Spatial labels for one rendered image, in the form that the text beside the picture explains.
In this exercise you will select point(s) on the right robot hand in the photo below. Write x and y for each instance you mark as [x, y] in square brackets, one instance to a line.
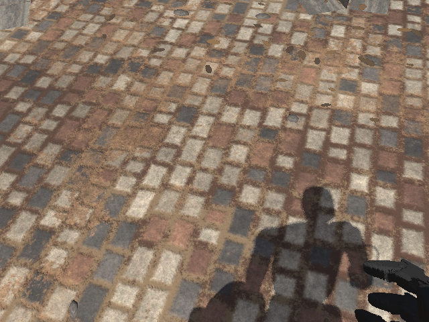
[408, 276]

